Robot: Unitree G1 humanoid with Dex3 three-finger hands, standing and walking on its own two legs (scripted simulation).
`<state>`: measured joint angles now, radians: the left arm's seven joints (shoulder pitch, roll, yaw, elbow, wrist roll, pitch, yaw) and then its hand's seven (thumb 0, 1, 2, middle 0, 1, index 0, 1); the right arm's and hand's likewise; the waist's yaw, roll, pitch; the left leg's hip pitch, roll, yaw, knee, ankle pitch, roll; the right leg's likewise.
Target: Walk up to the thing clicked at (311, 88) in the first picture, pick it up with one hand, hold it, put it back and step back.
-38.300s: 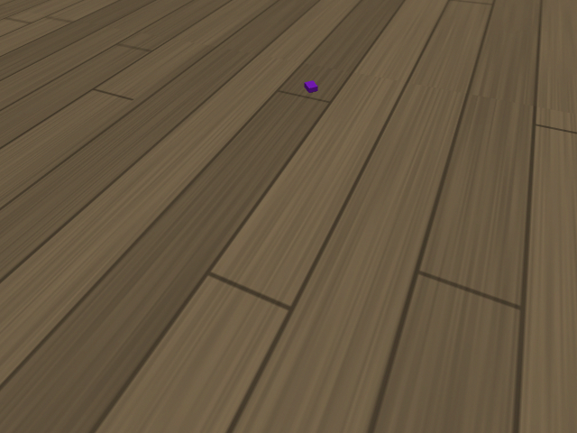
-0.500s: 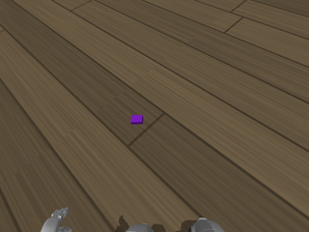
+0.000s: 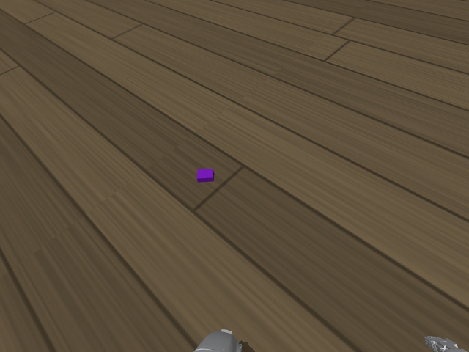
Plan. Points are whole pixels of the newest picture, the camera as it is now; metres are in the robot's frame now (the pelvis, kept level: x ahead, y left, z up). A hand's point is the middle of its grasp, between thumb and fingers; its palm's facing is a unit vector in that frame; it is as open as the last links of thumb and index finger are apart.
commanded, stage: step back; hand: left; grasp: from above
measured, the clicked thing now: (205, 175) +1.05 +0.31 -0.74
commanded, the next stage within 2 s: stand in 1.00 s
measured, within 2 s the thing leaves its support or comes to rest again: neither
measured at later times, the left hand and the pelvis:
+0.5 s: hand out of the picture +0.05 +0.27 -0.14, palm faces +0.06 -0.91 -0.41, open 7.4 cm; pelvis -0.01 -0.01 +0.00, yaw +3 degrees
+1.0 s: hand out of the picture +0.11 +0.29 -0.15, palm faces +0.06 -0.93 -0.36, open 7.4 cm; pelvis +0.04 +0.02 +0.01, yaw +3 degrees
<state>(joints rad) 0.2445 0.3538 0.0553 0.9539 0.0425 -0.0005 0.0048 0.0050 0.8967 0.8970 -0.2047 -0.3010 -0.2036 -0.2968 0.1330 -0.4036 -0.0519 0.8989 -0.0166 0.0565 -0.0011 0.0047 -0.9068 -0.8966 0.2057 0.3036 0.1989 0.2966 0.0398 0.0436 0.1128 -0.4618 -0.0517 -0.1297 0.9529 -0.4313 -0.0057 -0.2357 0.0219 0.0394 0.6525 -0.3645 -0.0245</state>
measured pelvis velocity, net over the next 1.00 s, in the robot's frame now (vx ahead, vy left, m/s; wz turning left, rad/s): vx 0.04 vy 0.02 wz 0.05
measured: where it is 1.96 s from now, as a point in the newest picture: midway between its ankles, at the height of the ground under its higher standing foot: outside the picture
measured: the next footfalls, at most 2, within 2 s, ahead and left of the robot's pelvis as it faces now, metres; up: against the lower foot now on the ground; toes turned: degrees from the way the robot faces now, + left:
left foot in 0.16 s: +0.02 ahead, +0.15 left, +0.00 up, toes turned +1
right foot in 0.42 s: +0.07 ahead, -0.11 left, +0.00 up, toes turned +2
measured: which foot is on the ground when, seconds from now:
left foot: up 0.00-0.14, down 0.16-0.44, up 0.46-0.70, down 0.72-1.00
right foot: down 0.00-0.18, up 0.20-0.40, down 0.42-1.00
